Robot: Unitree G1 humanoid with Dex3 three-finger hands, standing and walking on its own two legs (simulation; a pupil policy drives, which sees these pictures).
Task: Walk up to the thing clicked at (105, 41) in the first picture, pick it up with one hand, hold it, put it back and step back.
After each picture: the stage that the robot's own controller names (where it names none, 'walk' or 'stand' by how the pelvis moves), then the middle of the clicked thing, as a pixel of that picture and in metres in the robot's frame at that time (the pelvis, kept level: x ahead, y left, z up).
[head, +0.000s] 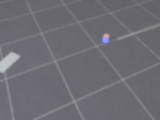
stand; (105, 39) +1.37 -0.23 -0.72
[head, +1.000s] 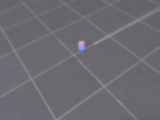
walk; (81, 46) +1.26 +0.14 -0.70
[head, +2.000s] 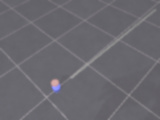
walk; (56, 85) +0.72 +0.31 -0.71
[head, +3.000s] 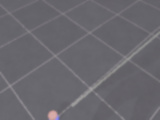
walk; (53, 117) +0.42 +0.25 -0.69
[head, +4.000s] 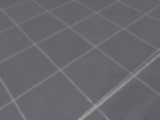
stand; out of the picture +0.34 +0.22 -0.72
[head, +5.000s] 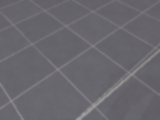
stand; out of the picture +0.34 +0.23 -0.73
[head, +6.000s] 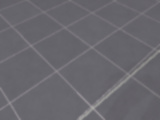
stand; out of the picture +0.33 +0.24 -0.73
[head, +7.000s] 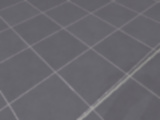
stand; out of the picture +0.32 +0.25 -0.73
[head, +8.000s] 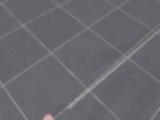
go down; out of the picture +0.35 +0.24 -0.70
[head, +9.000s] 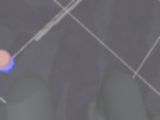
go down; (3, 61) +0.39 +0.29 -0.28
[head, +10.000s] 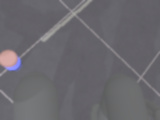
close in; (11, 61) +0.38 +0.30 -0.29
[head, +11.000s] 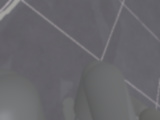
close in; out of the picture +0.35 +0.33 -0.21
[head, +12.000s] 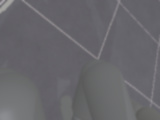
close; out of the picture +0.36 +0.32 -0.21
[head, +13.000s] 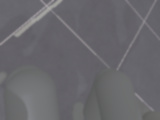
lift; out of the picture +0.31 +0.28 -0.17
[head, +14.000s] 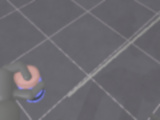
lift; (30, 84) +0.32 +0.19 +0.02
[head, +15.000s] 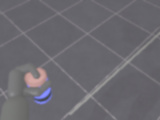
hold; (39, 86) +0.33 +0.17 +0.00
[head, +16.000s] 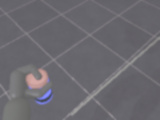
hold; (40, 87) +0.33 +0.17 +0.00
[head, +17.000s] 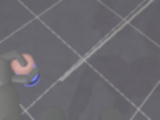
crouch; (26, 71) +0.38 +0.21 -0.07
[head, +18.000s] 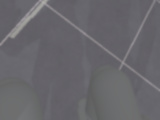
lower; out of the picture +0.41 +0.31 -0.17
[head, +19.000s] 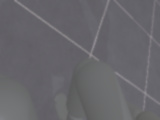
lower; out of the picture +0.39 +0.33 -0.22
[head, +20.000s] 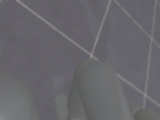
lower; out of the picture +0.38 +0.33 -0.22
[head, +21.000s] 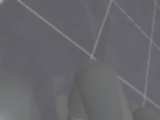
lower; out of the picture +0.38 +0.33 -0.22
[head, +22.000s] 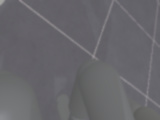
loosen; out of the picture +0.37 +0.33 -0.22
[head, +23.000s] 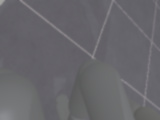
withdraw; out of the picture +0.36 +0.31 -0.22
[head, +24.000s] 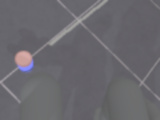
walk; (25, 62) +0.40 +0.27 -0.29
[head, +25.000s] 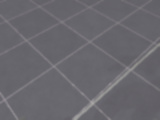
stand; out of the picture +0.34 +0.20 -0.65
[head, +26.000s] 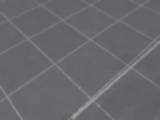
stand; out of the picture +0.36 +0.22 -0.66
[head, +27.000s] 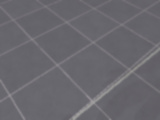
stand; out of the picture +0.36 +0.21 -0.69
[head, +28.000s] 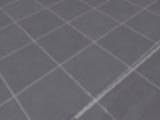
walk; out of the picture +0.37 +0.21 -0.72
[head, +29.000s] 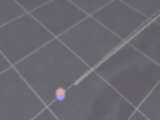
walk; (60, 94) +0.53 +0.15 -0.71
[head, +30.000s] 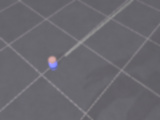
walk; (52, 63) +0.82 +0.29 -0.69
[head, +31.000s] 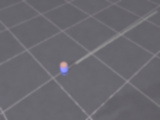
stand; (64, 68) +0.95 +0.21 -0.71
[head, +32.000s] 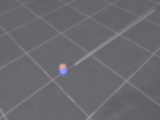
stand; (63, 70) +0.96 +0.24 -0.73
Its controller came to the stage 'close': yes
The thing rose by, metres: 0.71
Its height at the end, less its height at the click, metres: +0.00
